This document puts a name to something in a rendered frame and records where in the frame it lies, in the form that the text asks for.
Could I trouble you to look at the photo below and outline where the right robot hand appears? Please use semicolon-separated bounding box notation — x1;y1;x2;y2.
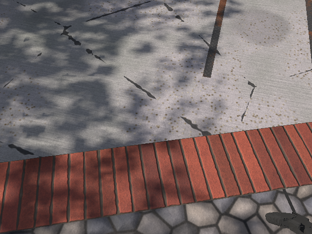
265;212;312;234

